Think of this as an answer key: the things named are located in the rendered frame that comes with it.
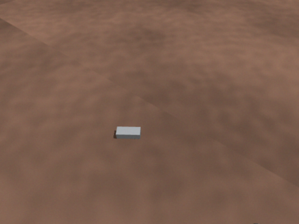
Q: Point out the carton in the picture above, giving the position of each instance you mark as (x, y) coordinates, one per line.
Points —
(123, 132)

